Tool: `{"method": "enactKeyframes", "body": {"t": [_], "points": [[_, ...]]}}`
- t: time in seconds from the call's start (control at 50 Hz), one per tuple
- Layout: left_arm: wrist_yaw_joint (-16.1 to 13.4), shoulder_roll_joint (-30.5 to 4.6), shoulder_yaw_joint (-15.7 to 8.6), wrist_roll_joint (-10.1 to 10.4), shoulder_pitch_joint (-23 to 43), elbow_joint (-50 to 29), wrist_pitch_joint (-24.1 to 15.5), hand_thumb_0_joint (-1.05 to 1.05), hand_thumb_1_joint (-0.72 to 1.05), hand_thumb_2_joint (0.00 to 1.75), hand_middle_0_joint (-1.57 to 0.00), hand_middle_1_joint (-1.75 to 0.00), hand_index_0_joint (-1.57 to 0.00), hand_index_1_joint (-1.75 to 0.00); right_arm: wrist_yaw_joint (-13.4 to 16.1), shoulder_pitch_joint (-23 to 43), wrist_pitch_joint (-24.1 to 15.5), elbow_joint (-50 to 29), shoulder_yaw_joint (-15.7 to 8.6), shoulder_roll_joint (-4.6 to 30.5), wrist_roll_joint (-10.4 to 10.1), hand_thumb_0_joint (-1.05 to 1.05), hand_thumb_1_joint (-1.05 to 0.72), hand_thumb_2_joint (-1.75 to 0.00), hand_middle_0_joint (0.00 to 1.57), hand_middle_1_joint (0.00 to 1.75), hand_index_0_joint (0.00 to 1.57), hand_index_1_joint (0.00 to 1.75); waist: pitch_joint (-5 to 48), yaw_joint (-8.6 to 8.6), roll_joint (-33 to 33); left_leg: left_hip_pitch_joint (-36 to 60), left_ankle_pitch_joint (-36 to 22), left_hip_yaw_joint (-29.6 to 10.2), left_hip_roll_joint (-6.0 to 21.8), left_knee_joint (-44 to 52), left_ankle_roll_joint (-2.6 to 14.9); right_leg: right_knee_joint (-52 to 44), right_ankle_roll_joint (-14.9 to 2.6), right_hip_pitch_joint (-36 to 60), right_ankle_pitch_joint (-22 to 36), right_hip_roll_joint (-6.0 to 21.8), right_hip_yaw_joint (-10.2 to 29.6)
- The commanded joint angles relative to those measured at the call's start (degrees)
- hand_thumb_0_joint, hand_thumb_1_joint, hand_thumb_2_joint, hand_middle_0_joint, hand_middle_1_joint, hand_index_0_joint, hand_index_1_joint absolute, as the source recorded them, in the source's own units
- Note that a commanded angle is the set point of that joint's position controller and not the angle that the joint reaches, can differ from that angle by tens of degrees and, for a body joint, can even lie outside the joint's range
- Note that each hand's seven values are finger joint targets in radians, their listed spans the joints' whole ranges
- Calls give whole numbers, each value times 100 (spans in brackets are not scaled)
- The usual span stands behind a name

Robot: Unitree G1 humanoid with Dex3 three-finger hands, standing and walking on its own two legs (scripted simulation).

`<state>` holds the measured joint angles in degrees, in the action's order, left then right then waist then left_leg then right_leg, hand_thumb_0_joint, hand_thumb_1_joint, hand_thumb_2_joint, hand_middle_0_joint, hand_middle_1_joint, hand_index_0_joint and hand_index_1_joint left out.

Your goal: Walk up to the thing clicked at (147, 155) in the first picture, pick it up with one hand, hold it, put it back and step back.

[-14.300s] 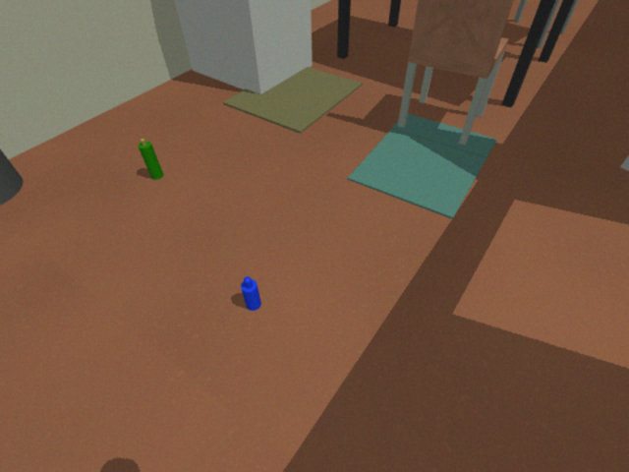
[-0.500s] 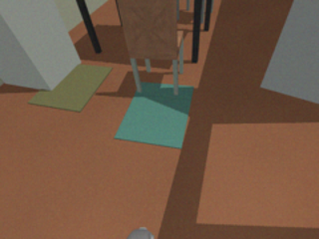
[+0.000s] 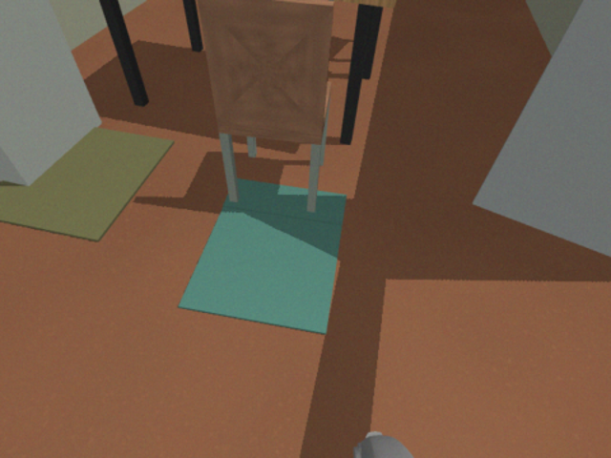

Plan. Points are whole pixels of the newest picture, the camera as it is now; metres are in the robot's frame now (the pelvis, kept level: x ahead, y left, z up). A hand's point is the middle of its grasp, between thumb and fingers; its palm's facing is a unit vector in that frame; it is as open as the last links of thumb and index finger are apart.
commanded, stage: walk up
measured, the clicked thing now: out of the picture +0.46 +1.40 -0.66
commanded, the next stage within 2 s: none
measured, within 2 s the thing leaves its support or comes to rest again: neither
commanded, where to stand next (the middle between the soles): +0.42 -0.02 m, yaw +0 degrees
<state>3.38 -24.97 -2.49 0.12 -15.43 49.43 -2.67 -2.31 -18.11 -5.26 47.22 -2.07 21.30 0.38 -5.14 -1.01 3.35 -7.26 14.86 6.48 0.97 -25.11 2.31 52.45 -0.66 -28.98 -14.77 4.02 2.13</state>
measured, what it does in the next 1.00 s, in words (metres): walks ahead, turning left: right foot, then left foot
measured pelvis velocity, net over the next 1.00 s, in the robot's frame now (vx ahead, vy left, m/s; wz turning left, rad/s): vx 0.34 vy -0.02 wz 0.59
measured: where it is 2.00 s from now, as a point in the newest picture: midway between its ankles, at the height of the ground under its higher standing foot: (336, 410)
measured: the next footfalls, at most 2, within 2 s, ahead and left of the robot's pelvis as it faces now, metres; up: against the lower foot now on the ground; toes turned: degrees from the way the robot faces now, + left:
right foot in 0.18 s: +0.22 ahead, -0.15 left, +0.00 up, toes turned -3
left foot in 0.62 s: +0.31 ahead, +0.14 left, +0.00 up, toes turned +25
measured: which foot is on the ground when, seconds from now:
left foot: down 0.00-0.20, up 0.22-0.60, down 0.62-1.00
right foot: up 0.00-0.16, down 0.18-0.62, up 0.64-1.00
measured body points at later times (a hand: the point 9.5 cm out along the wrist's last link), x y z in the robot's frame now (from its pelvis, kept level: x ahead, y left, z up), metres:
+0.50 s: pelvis +0.16 -0.03 +0.00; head +0.17 -0.01 +0.45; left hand +0.22 +0.30 -0.10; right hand +0.30 -0.34 -0.09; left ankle +0.22 +0.14 -0.70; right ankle +0.18 -0.15 -0.74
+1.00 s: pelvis +0.34 -0.02 -0.02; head +0.35 +0.06 +0.43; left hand +0.27 +0.33 -0.15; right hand +0.52 -0.28 -0.08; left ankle +0.27 +0.12 -0.74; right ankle +0.52 -0.13 -0.68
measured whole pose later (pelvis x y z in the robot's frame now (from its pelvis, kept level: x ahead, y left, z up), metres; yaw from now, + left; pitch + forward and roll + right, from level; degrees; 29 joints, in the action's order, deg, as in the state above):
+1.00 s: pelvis +0.34 -0.02 -0.02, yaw +34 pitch -1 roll +0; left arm 3.3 -28.1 -4.9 -0.9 -9.3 41.8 4.7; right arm 3.3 -27.0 -3.7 43.5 -0.6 20.6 1.7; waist -7.5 -0.6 7.6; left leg -16.9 17.7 -9.7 -1.4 -35.7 -1.8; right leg 59.2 -0.5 -36.0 -16.4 5.3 5.7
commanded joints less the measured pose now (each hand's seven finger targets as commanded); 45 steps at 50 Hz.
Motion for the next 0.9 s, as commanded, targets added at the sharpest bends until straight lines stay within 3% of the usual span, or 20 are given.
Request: {"method": "enactKeyframes", "body": {"t": [0.0,0.12,0.14,0.16,0.18,0.2,0.22,0.3,0.36,0.48,0.52,0.56,0.58,0.6,0.62,0.64,0.66,0.72,0.8,0.88], "points": [[25,-716,-270,-55,189,-456,-82,0,90,90,-20,-30,-20,-30,102,-302,-92,-352,-544,1588,-40,0,-90,-90,20,30,20,30,20,-97,-1101,221,-2358,-781,1303,886,929,-894,8,-181,524,153,-289],[37,-748,-359,-68,74,-316,-168,0,90,90,-20,-30,-20,-30,95,-7,6,-538,-536,1624,-14,0,-90,-90,20,30,20,30,241,124,-849,-361,-992,-830,1338,224,790,-2085,-143,1345,690,-59,-458],[60,-1128,-587,-190,591,-704,-219,0,90,90,-20,-30,-20,-30,43,-183,186,-613,-374,1372,-134,0,-90,-90,20,30,20,30,391,444,400,-1713,-1446,-1998,1019,-353,702,-2623,-209,2827,190,-253,-73],[-8,-1412,-729,-250,151,-642,-245,0,90,90,-20,-30,-20,-30,-8,-374,201,-658,-244,1095,-169,0,-90,-90,20,30,20,30,610,696,1141,-2371,-597,-1486,515,-1284,390,-3190,-392,3807,-213,383,620],[-72,-1639,-771,-239,-164,-666,-259,0,90,90,-20,-30,-20,-30,-29,-704,237,-606,-147,780,-164,0,-90,-90,20,30,20,30,1333,697,1934,-2623,1367,-656,58,-2696,93,-3733,-648,4401,-854,2147,1980],[-120,-1599,-677,-207,-89,-745,-241,0,90,90,-20,-30,-20,-30,26,-484,299,-471,-226,1202,-80,0,-90,-90,20,30,20,30,1162,784,1154,-2764,1553,-376,-30,-3406,-17,-3944,-1048,3834,-1424,2597,2460],[-101,-1509,-663,-132,107,-732,-166,0,90,90,-20,-30,-20,-30,44,-271,346,-439,-345,1567,-15,0,-90,-90,20,30,20,30,1026,811,914,-2836,1340,-578,295,-3670,-27,-4081,-1334,3574,-1629,2633,2452],[-92,-1222,-579,-144,718,-887,-139,0,90,90,-20,-30,-20,-30,-84,-637,361,-86,-345,1417,-68,0,-90,-90,20,30,20,30,503,354,714,-2424,311,-764,534,-3467,-69,-4144,-758,2724,-1036,1688,389],[-25,-1094,-579,-147,900,-1002,-130,0,90,90,-20,-30,-20,-30,-180,-381,422,-89,-322,1288,-74,0,-90,-90,20,30,20,30,222,361,633,-2389,-199,-360,586,-2793,-221,-4266,-941,2416,-435,1461,-475],[116,-1195,-652,-247,945,-1133,49,0,90,90,-20,-30,-20,-30,-136,-152,381,-305,-402,1255,-52,0,-90,-90,20,30,20,30,91,369,628,-1669,-739,112,453,-1357,-233,-3660,-789,1852,-473,1365,-1245],[141,-1335,-700,-264,1265,-1251,130,0,90,90,-20,-30,-20,-30,-51,-689,365,-214,-505,1410,-24,0,-90,-90,20,30,20,30,327,64,606,-1045,-621,206,404,-1386,-141,-3177,-790,1457,-1271,1542,-1109],[144,-1166,-639,-306,1249,-1326,247,0,90,90,-20,-30,-20,-30,91,-1409,343,-17,-693,1753,12,0,-90,-90,20,30,20,30,649,-339,-318,228,2,117,74,-1241,89,-1715,-618,528,-1954,1180,-1259],[154,-891,-539,-298,1200,-1384,293,0,90,90,-20,-30,-20,-30,201,-1827,332,84,-786,1930,69,0,-90,-90,20,30,20,30,616,-622,-1060,819,746,-440,37,-876,338,-163,-447,-215,-1801,768,-1458],[178,-525,-405,-241,925,-1454,330,0,90,90,-20,-30,-20,-30,320,-1803,299,-68,-841,2298,159,0,-90,-90,20,30,20,30,206,-568,-2151,786,2318,-2532,924,399,739,1450,-155,-1292,-2119,64,-1431],[191,-590,-364,-207,901,-1512,326,0,90,90,-20,-30,-20,-30,377,-1524,241,-355,-796,2405,175,0,-90,-90,20,30,20,30,-80,-293,-1730,333,1956,-4710,1927,1047,1066,1936,-32,-1742,-2008,-191,-681],[171,-1116,-455,-212,915,-1576,314,0,90,90,-20,-30,-20,-30,386,-1318,224,-504,-812,2626,-2,0,-90,-90,20,30,20,30,64,-279,-1404,207,1856,-5543,2303,1418,1501,2007,-68,-1555,-1857,-11,48],[133,-1231,-438,-237,854,-1500,280,0,90,90,-20,-30,-20,-30,411,-962,179,-563,-783,2598,-24,0,-90,-90,20,30,20,30,102,-91,-1259,152,1765,-5491,2303,1457,1639,2096,-39,-1555,-1684,190,293],[124,-1353,-511,-172,278,-1033,355,0,90,90,-20,-30,-20,-30,531,-576,60,-734,-603,2055,-57,0,-90,-90,20,30,20,30,553,173,-863,-38,603,-3212,1296,727,940,1536,-2,-890,-974,435,420],[150,-1356,-583,-233,421,-1203,558,0,90,90,-20,-30,-20,-30,680,-1067,-31,-623,-605,1976,-67,0,-90,-90,20,30,20,30,528,196,-640,-228,-473,-2898,1115,445,858,1346,99,-830,-361,289,378],[-5,-996,-483,-168,579,-1296,586,0,90,90,-20,-30,-20,-30,738,-1045,-32,-674,-543,1820,43,0,-90,-90,20,30,20,30,309,222,-890,-481,-3694,-2326,763,-211,666,1065,73,-922,4,92,156]]}}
